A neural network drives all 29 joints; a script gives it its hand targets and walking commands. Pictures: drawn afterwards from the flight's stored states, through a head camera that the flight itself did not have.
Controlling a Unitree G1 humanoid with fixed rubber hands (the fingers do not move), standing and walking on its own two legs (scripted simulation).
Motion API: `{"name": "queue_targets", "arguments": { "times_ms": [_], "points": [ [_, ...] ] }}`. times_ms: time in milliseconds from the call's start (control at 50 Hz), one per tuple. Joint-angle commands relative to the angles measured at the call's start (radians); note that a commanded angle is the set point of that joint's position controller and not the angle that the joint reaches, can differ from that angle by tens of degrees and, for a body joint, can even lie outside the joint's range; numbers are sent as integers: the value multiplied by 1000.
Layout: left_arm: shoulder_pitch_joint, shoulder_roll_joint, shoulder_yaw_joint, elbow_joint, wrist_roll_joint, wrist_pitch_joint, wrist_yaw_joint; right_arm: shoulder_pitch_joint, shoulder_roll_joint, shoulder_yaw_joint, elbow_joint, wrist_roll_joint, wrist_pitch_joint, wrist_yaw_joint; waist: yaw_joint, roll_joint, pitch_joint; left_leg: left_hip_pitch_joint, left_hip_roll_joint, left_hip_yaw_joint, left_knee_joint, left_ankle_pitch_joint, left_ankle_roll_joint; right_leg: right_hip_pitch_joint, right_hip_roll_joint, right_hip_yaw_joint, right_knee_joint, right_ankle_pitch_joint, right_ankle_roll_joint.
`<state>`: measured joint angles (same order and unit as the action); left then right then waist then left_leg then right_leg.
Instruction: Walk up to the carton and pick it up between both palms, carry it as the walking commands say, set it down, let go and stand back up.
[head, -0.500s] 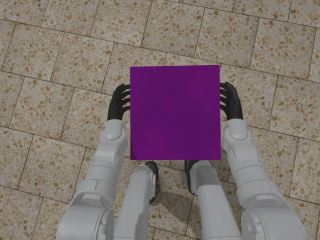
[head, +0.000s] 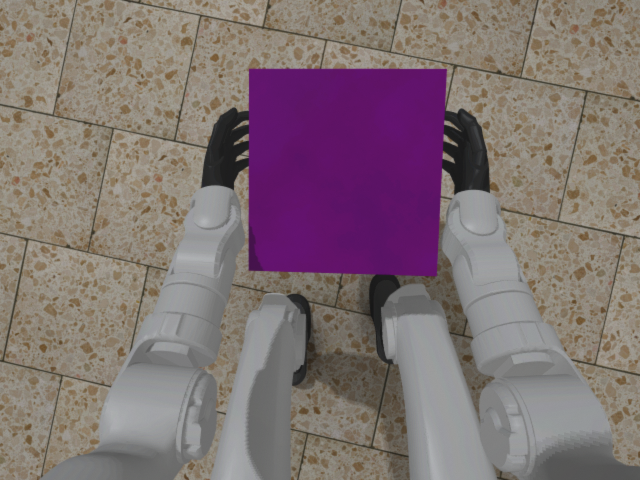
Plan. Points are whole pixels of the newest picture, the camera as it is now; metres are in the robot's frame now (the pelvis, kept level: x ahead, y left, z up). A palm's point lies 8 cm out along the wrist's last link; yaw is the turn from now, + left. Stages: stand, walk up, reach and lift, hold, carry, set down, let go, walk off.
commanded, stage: set down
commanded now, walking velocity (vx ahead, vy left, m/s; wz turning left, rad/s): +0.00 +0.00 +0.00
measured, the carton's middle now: (343, 180) +0.44 -0.01 -0.22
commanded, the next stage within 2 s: none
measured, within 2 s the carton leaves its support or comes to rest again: neither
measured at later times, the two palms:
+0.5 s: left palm (247, 176) +0.46 +0.13 -0.27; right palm (443, 181) +0.44 -0.16 -0.27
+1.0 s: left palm (262, 157) +0.50 +0.12 -0.35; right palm (436, 156) +0.49 -0.17 -0.33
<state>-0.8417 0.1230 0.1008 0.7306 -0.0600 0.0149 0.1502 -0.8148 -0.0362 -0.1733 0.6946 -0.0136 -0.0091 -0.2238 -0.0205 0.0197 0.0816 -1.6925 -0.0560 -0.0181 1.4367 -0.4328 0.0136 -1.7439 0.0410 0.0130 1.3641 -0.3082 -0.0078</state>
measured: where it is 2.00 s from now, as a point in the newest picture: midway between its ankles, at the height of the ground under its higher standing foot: (340, 344)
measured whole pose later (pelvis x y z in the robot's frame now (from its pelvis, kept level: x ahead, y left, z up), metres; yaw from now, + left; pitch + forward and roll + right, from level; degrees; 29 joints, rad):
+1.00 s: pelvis -0.04 +0.01 -0.16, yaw +1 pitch +31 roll -1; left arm -1.48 0.26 0.19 0.98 -0.02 0.26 0.11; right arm -1.45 -0.22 -0.25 0.90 0.08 0.27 -0.21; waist -0.07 0.02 0.53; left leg -2.04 -0.09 0.00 2.02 -0.51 0.01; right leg -2.08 0.04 0.00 1.92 -0.37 0.02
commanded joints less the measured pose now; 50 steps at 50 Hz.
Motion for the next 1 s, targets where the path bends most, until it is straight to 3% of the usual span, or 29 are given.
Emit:
{"name": "queue_targets", "arguments": {
  "times_ms": [0, 160, 180, 200, 220, 300, 380, 420, 440, 460, 520, 560, 580, 600, 620, 680, 720, 760, 800, 820, 840, 880, 940, 980],
  "points": [
    [-558, -344, -254, -147, -34, -51, 1, -538, 411, 279, -229, 106, -36, 9, -13, -20, -1318, 432, -90, -16, -46, 133, -3, 714, 105, -12, 79, 155, 30],
    [-684, -335, -294, -167, -60, -14, 31, -634, 343, 267, -215, 146, -3, 7, -54, 25, -1400, 491, -87, -16, 12, 100, -17, 633, 98, -59, 160, 94, 20],
    [-691, -339, -303, -186, -65, -10, 33, -653, 351, 282, -231, 160, 0, 10, -42, 38, -1433, 507, -89, -12, 23, 108, -22, 639, 99, -55, 167, 98, 15],
    [-709, -347, -317, -193, -78, -5, 37, -671, 321, 278, -247, 162, 0, 7, -74, 30, -1464, 525, -88, -17, 33, 116, -22, 643, 97, -67, 178, 106, 14],
    [-733, -348, -323, -208, -87, -2, 39, -692, 323, 290, -264, 176, 5, 6, -63, 39, -1511, 549, -87, -11, 53, 137, -26, 667, 95, -58, 185, 123, 14],
    [-809, -358, -345, -222, -109, 22, 46, -789, 305, 310, -294, 211, 22, 9, -74, 33, -1620, 597, -90, -10, 94, 164, -28, 698, 94, -63, 222, 145, 13],
    [-924, -282, -365, -351, -154, 39, 58, -870, 274, 373, -399, 283, 50, -7, -70, 21, -1893, 716, -94, 13, 157, 247, -27, 860, 96, -64, 267, 237, 23],
    [-1012, -207, -378, -438, -189, 55, 69, -901, 219, 398, -448, 327, 77, -25, -89, 16, -2052, 808, -91, 36, 185, 248, -25, 956, 91, -67, 278, 235, 25],
    [-999, -223, -374, -402, -189, 72, 69, -923, 228, 421, -429, 340, 89, -24, -72, 9, -2016, 795, -92, 39, 198, 269, -25, 963, 94, -60, 293, 263, 31],
    [-1027, -240, -386, -434, -197, 75, 59, -941, 267, 438, -455, 354, 100, -17, -65, 16, -1997, 785, -92, 28, 201, 290, -21, 960, 95, -54, 309, 299, 30],
    [-1152, -284, -363, -348, -207, 83, 30, -1071, 294, 428, -387, 344, 110, -4, -79, 5, -1773, 622, -83, 15, 209, 164, -5, 805, 83, -46, 319, 176, 26],
    [-1184, -300, -307, -204, -165, 84, 5, -1124, 323, 368, -258, 292, 111, 18, -70, 19, -1571, 495, -75, 10, 209, 46, 2, 679, 75, -46, 327, 65, 15],
    [-1173, -332, -273, -94, -132, 88, -13, -1139, 333, 332, -170, 257, 112, 30, -73, 10, -1468, 428, -73, 6, 212, -8, 5, 632, 70, -46, 330, 10, 13],
    [-1168, -364, -250, 3, -105, 95, -34, -1182, 368, 319, -132, 233, 117, 48, -50, -7, -1366, 357, -71, -6, 211, -58, 12, 573, 67, -47, 338, -41, 14],
    [-1162, -428, -242, 93, -73, 107, -63, -1200, 419, 298, -78, 199, 119, 69, -49, -14, -1303, 297, -68, -13, 220, -93, 13, 533, 67, -45, 349, -78, 13],
    [-1200, -586, -178, 173, 5, 117, -149, -1245, 598, 239, 40, 131, 138, 153, -12, -26, -1225, 204, -71, -16, 251, -124, 20, 445, 77, -45, 393, -122, 16],
    [-1228, -654, -153, 206, 35, 128, -200, -1242, 692, 201, 106, 91, 160, 199, -25, -50, -1217, 152, -73, -11, 288, -135, 22, 431, 85, -56, 421, -127, 19],
    [-1217, -704, -138, 228, 55, 147, -242, -1261, 744, 198, 112, 70, 179, 236, -17, -69, -1231, 111, -76, 1, 320, -134, 25, 435, 83, -62, 444, -116, 24],
    [-1231, -755, -156, 224, 56, 173, -277, -1280, 765, 200, 95, 57, 199, 263, -27, -45, -1272, 108, -81, 15, 348, -123, 20, 460, 82, -70, 462, -102, 25],
    [-1256, -789, -173, 200, 43, 186, -293, -1264, 771, 193, 93, 46, 210, 277, -49, -37, -1293, 107, -82, 17, 360, -123, 16, 461, 81, -78, 478, -100, 22],
    [-1245, -796, -170, 212, 46, 195, -305, -1271, 782, 194, 79, 44, 219, 286, -47, -34, -1287, 105, -81, 18, 368, -118, 16, 445, 81, -83, 489, -89, 25],
    [-1320, -862, -249, 66, -11, 196, -317, -1301, 818, 239, -30, 75, 221, 302, -72, -8, -1483, 200, -85, 22, 402, -19, 6, 491, 84, -93, 520, 2, 25],
    [-1430, -894, -379, -161, -118, 188, -286, -1408, 827, 376, -256, 178, 212, 298, -75, 20, -1885, 385, -92, 31, 477, 217, -11, 610, 83, -100, 584, 218, 30],
    [-1530, -858, -442, -291, -190, 176, -258, -1424, 858, 409, -307, 248, 211, 289, -83, 30, -2036, 453, -94, 37, 500, 307, -19, 624, 87, -104, 617, 312, 31]
  ]
}}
